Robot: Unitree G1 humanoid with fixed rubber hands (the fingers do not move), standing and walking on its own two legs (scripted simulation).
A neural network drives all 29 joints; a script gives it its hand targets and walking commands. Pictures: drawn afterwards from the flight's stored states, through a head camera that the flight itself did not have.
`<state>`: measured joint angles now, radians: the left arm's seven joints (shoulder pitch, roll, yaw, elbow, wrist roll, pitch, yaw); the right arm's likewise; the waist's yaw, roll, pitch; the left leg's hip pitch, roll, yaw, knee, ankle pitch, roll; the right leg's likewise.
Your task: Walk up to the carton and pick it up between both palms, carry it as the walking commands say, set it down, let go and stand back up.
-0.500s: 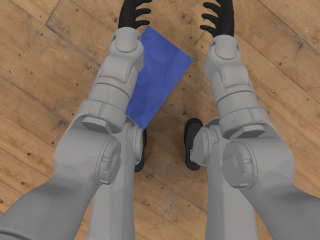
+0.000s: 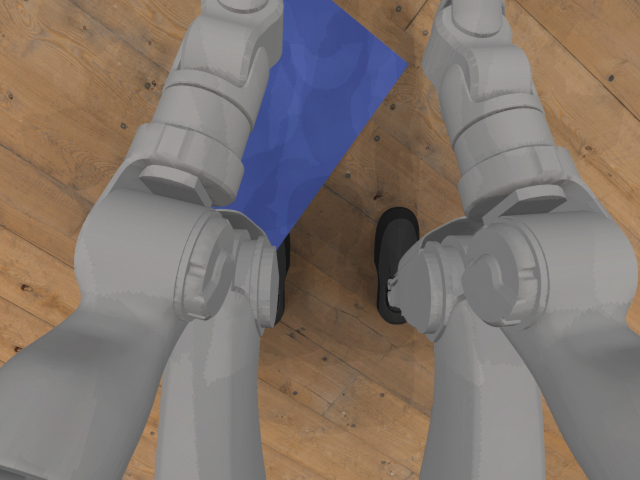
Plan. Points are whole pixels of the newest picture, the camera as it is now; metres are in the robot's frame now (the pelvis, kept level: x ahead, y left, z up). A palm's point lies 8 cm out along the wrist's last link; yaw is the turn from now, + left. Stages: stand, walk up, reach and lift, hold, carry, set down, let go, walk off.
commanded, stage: set down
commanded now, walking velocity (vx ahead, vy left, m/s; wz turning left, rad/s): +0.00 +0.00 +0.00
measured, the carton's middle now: (283, 128) +0.41 +0.08 -0.34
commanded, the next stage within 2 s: none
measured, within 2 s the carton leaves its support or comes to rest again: neither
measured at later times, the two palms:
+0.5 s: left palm out of the picture +0.56 +0.11 -0.23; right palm out of the picture +0.56 -0.07 -0.24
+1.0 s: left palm out of the picture +0.57 +0.11 -0.23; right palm out of the picture +0.55 -0.07 -0.25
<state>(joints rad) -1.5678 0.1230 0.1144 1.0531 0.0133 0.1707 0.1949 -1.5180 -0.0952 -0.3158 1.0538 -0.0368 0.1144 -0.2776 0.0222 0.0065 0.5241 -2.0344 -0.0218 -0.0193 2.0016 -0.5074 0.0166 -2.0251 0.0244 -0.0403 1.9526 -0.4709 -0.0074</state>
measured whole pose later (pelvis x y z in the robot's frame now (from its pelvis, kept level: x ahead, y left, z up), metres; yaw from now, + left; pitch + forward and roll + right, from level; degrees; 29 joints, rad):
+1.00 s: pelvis +0.01 +0.00 -0.04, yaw +1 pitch +33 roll -3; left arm -1.66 0.14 0.23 1.14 0.09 0.15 0.04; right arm -1.64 -0.12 -0.50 1.22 -0.25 0.11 -0.13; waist 0.02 0.01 0.53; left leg -2.19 -0.06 -0.02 2.14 -0.53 0.02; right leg -2.16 0.04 -0.04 2.10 -0.52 0.01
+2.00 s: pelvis +0.01 +0.00 -0.06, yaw +1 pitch +32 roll -3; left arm -1.66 0.22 0.24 1.28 0.09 0.15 0.04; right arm -1.65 -0.14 -0.51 1.27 -0.21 0.11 -0.12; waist -0.01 0.02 0.53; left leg -2.20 -0.05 -0.02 2.19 -0.54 0.02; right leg -2.18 0.05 -0.04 2.15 -0.53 0.02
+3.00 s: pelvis +0.02 +0.00 -0.05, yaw +1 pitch +32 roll -3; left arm -1.66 0.37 0.09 1.08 -0.11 0.21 0.14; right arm -1.62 -0.27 -0.33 1.08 0.06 0.14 -0.17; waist -0.01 0.02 0.52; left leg -2.20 -0.05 -0.02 2.19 -0.55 0.02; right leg -2.17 0.05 -0.03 2.15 -0.54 0.02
